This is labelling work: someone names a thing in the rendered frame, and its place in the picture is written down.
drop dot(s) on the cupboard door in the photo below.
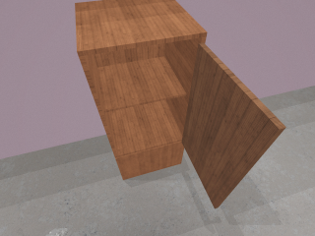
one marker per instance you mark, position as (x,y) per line
(227,127)

